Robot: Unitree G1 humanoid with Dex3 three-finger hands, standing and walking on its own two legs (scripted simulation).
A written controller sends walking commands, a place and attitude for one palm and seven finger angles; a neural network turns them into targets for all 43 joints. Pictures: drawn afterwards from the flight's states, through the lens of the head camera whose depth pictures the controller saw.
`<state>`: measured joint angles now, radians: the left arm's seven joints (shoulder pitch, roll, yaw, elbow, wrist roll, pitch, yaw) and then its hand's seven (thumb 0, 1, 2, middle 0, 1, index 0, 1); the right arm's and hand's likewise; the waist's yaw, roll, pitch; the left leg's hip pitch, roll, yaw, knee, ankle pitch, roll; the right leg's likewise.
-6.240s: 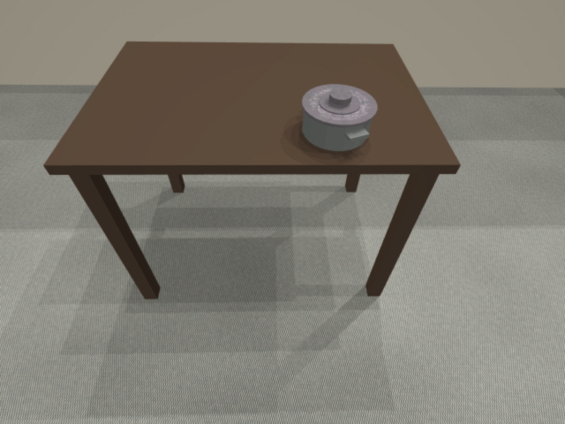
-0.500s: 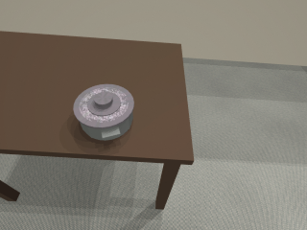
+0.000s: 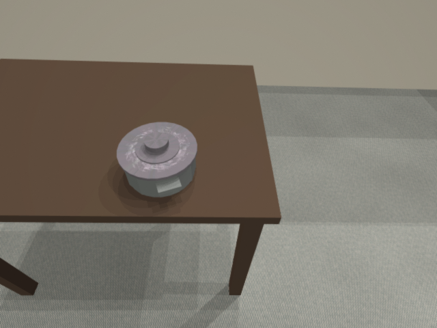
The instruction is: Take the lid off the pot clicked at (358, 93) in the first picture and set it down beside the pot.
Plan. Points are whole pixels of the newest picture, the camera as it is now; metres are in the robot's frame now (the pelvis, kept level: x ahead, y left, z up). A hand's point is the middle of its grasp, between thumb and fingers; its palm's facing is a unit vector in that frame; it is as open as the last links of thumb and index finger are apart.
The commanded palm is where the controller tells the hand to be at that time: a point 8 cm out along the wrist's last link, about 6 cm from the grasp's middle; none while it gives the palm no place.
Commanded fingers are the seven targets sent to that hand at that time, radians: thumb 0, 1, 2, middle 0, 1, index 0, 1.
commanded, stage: come to a stop and stand still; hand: left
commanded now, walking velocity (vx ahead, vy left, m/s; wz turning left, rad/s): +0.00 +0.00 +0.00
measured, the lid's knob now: (156, 142) +0.49 +0.17 +0.05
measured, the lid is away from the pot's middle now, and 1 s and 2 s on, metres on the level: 0.00 0.00 0.00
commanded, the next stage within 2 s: look again from close up in 0.24 s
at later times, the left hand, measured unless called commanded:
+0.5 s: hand out of the picture -0.01 +0.17 -0.18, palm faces +0.03 -0.98 -0.20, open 7.4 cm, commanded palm none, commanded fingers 0.00 0.90 0.90 -0.20 -0.30 -0.20 -0.30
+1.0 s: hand out of the picture +0.02 +0.16 -0.18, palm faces +0.01 -0.99 -0.17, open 7.4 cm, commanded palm none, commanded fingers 0.00 0.90 0.90 -0.20 -0.30 -0.20 -0.30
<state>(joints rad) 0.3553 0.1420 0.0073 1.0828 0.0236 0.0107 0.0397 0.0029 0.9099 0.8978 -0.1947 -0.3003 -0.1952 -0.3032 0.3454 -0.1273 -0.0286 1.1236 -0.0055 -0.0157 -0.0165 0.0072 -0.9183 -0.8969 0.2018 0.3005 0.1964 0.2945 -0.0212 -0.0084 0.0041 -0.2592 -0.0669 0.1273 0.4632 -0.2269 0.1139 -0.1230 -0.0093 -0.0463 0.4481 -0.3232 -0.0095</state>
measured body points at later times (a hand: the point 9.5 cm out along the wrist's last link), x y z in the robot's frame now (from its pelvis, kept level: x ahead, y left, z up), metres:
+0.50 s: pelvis +0.02 +0.00 -0.01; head +0.03 +0.00 +0.44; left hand -0.01 +0.22 -0.16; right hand +0.01 -0.22 -0.17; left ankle +0.02 +0.04 -0.74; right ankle -0.06 -0.12 -0.74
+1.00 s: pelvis +0.02 -0.01 +0.00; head +0.03 +0.01 +0.45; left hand +0.02 +0.21 -0.17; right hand +0.04 -0.24 -0.15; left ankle +0.02 +0.04 -0.74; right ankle -0.06 -0.12 -0.74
